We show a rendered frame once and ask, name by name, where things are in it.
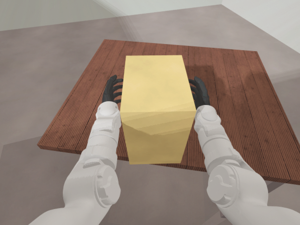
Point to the carton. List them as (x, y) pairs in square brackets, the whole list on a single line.
[(157, 109)]

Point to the left robot hand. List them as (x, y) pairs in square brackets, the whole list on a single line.
[(109, 94)]

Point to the right robot hand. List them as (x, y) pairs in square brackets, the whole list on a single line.
[(201, 96)]

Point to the left robot upper arm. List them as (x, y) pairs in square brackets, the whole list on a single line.
[(88, 195)]

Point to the right robot upper arm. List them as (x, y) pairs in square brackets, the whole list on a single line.
[(242, 196)]

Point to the left robot forearm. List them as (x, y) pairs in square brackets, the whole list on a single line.
[(103, 139)]

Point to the table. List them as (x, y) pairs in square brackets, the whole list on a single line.
[(239, 89)]

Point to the right robot forearm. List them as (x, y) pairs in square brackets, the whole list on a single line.
[(214, 141)]

